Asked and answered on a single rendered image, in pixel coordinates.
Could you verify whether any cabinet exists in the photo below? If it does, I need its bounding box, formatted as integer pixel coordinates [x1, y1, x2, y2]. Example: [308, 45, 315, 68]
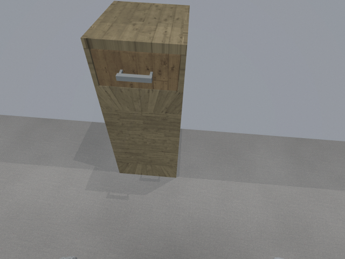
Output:
[81, 1, 190, 178]

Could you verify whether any handle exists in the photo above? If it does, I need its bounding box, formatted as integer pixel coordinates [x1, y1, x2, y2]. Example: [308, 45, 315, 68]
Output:
[116, 70, 153, 83]

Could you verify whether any drawer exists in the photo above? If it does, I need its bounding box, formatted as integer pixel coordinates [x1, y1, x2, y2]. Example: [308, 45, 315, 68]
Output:
[90, 49, 181, 91]

